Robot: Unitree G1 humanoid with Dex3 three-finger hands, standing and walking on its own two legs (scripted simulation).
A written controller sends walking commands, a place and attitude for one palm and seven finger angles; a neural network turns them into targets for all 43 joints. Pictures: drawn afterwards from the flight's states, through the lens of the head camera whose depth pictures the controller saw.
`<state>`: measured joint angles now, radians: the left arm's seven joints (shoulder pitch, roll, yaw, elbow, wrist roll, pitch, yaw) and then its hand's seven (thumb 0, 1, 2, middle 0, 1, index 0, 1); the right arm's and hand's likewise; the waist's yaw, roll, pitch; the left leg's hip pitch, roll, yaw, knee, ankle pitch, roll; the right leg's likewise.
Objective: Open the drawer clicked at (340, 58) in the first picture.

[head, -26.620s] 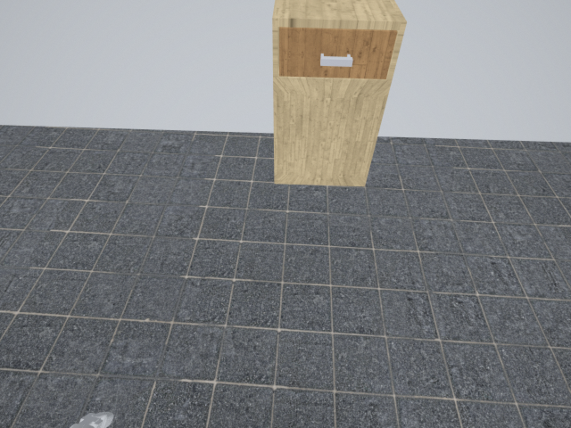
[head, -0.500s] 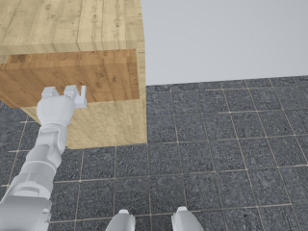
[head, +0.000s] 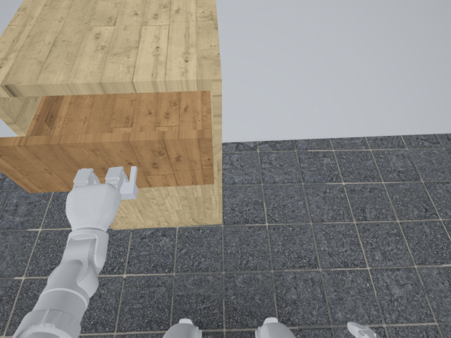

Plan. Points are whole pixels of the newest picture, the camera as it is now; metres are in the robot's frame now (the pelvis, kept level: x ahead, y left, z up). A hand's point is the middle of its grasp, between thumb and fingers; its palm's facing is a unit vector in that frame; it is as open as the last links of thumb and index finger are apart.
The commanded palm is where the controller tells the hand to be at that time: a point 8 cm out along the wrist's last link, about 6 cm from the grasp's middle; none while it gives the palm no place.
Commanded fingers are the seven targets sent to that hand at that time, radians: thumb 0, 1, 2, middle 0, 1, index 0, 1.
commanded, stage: pull the drawer open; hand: left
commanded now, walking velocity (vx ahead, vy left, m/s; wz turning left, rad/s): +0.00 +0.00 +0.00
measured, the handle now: (107, 182) +0.41 +0.25 -0.03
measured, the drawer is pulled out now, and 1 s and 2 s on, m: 0.12 0.22 0.30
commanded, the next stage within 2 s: open the thumb to release the handle in 1.78 s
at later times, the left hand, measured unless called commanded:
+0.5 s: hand (102, 238) +0.30 +0.24 -0.05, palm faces -0.02 -0.03 -1.00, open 6.0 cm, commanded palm +0.26 +0.24 +0.00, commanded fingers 0.00 0.90 0.90 -0.40 -1.35 -0.40 -1.35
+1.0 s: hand (97, 268) +0.25 +0.24 -0.05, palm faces -0.02 -0.04 -1.00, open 6.0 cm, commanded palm +0.21 +0.23 +0.00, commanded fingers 0.00 0.90 0.90 -0.40 -1.35 -0.40 -1.35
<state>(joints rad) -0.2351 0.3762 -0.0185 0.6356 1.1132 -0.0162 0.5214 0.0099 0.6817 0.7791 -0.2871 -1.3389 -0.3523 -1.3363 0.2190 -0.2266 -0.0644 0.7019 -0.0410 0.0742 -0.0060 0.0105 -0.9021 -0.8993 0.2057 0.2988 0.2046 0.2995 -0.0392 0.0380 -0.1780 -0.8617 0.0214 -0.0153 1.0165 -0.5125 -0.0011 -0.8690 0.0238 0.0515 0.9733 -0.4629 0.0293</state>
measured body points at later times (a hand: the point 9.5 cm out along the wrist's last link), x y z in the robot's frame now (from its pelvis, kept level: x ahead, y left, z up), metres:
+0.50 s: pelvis -0.01 -0.01 +0.00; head +0.07 -0.02 +0.44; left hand +0.29 +0.24 +0.01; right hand +0.12 -0.27 -0.13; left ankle -0.02 +0.12 -0.67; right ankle +0.00 -0.14 -0.67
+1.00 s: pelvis +0.00 -0.01 +0.00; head +0.07 -0.02 +0.44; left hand +0.24 +0.23 +0.01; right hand +0.17 -0.26 -0.12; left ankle -0.02 +0.12 -0.67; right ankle +0.00 -0.14 -0.67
